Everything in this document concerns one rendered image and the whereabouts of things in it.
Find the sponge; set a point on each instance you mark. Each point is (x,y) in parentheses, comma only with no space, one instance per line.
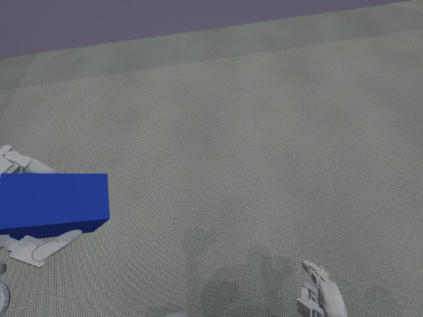
(48,205)

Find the robot left hand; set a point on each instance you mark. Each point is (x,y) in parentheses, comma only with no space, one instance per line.
(30,250)

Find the robot right hand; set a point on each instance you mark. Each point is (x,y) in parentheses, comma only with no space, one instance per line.
(325,302)

